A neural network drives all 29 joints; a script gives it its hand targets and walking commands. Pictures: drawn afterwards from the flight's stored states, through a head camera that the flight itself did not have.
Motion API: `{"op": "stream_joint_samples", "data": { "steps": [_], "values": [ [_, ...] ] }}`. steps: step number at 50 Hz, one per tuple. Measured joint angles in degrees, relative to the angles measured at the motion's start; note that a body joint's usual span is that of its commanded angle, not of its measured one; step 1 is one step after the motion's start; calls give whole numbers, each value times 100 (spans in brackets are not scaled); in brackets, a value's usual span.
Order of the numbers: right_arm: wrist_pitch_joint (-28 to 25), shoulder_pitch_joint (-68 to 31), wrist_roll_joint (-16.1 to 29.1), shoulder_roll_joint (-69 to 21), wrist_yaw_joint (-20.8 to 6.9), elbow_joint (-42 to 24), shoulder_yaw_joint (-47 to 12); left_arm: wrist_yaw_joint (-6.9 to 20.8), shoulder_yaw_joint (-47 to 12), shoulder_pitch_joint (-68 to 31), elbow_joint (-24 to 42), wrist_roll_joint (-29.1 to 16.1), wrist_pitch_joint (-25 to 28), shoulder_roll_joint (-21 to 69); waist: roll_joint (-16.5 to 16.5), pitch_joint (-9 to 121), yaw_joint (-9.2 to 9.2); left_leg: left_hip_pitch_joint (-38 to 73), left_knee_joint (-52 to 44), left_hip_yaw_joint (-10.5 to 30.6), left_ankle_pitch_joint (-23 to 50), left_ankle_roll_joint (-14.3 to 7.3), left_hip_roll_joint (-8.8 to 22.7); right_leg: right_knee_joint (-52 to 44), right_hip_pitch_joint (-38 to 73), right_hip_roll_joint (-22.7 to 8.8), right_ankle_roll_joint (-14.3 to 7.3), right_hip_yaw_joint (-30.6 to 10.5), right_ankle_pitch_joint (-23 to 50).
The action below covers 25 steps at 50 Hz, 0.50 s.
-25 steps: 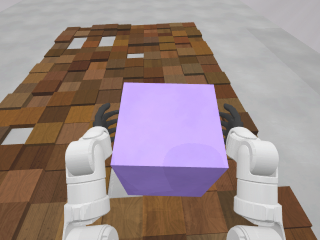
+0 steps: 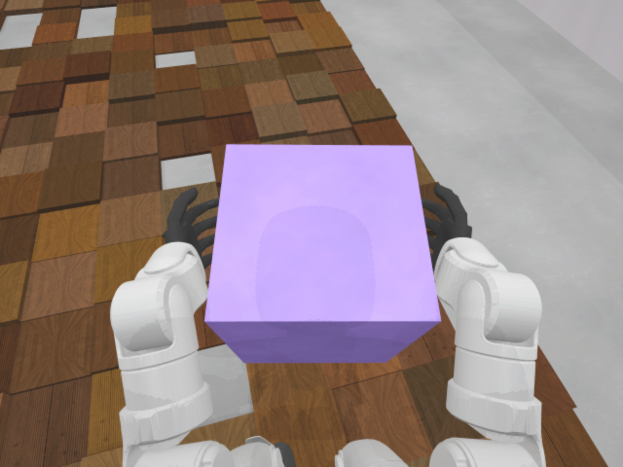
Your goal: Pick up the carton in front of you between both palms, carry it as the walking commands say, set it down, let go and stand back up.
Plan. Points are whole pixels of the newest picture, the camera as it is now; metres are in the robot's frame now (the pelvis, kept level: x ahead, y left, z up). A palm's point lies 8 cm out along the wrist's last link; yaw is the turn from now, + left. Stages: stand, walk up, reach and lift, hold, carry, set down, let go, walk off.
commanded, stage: carry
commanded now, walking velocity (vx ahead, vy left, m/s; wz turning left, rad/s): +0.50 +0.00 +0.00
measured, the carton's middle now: (317, 268) +0.35 -0.03 +0.04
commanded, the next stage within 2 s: none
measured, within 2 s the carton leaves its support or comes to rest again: neither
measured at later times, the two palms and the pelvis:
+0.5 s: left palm (185, 76) +0.61 +0.13 +0.16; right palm (393, 69) +0.62 -0.17 +0.16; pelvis +0.28 -0.02 +0.01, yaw +2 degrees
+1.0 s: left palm (185, 16) +0.92 +0.18 +0.10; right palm (333, 8) +0.93 -0.12 +0.11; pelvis +0.61 +0.01 +0.00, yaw +1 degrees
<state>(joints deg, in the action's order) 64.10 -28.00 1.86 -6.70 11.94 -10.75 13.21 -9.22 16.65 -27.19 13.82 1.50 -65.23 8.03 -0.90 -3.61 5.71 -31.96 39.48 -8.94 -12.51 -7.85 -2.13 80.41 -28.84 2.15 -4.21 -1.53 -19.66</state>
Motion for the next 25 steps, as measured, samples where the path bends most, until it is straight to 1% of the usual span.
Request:
{"op": "stream_joint_samples", "data": {
  "steps": [2,4,5,7,10,12,15,18,20,22,23,24,25],
  "values": [
    [-34,-35,91,49,-3,-133,20,-4,-72,31,167,60,88,45,73,-21,-19,322,-387,86,-181,-22,-17,-297,-466,-82,-13,88,2],
    [-53,-133,161,83,-11,-310,19,-16,-122,16,413,75,129,47,122,-34,-55,608,-697,149,194,-19,-9,-789,-758,-158,52,154,-28],
    [-53,-200,179,107,-14,-345,19,-30,-136,-22,470,82,139,33,122,1,-79,749,-818,163,269,8,-11,-1021,-885,-213,94,193,59],
    [-3,-311,179,166,-22,-355,-4,-42,-182,-87,505,94,105,-32,96,141,-119,1014,-1021,212,145,48,-41,-1458,-1087,-311,156,238,266],
    [149,-395,122,192,-33,-141,-4,-57,-229,-114,344,105,-68,-135,56,461,-202,1456,-1371,289,-55,44,-94,-2172,-1207,-442,307,266,699],
    [280,-392,97,159,-41,-26,40,-54,-188,-101,272,29,-243,-139,55,665,-256,1763,-1598,329,-113,88,-95,-2826,-1115,-505,357,347,977],
    [349,-399,-36,59,-54,261,88,-52,-127,-137,26,76,-405,-200,11,952,-328,2211,-1866,385,-295,157,-129,-3606,-877,-552,361,511,1325],
    [423,-421,-173,67,-68,568,87,-31,-116,-204,-386,36,-455,-289,26,1176,-380,2577,-2001,440,-544,228,-162,-4053,-640,-523,292,642,1428],
    [420,-412,-223,64,-75,735,86,-39,-93,-258,-594,40,-473,-324,33,1229,-363,2794,-1986,512,-765,281,-182,-4352,-436,-487,223,711,1375],
    [431,-390,-260,57,-79,769,100,-46,-33,-286,-700,42,-452,-284,105,1228,-382,2953,-1821,559,-1070,340,-149,-4764,-174,-377,124,821,1355],
    [432,-405,-287,69,-79,778,105,-43,-8,-333,-781,75,-409,-264,160,1195,-391,2975,-1588,568,-1285,376,-109,-4992,7,-311,86,937,1389],
    [425,-409,-288,126,-79,788,107,-49,-12,-370,-895,110,-320,-225,275,1153,-435,2893,-1161,563,-1526,414,-12,-5025,122,-223,41,1022,1297],
    [400,-382,-242,207,-84,799,124,-52,-49,-395,-1015,121,-217,-178,388,1084,-488,2617,-424,543,-1480,460,122,-4857,134,-162,15,1098,1128]
  ]
}}
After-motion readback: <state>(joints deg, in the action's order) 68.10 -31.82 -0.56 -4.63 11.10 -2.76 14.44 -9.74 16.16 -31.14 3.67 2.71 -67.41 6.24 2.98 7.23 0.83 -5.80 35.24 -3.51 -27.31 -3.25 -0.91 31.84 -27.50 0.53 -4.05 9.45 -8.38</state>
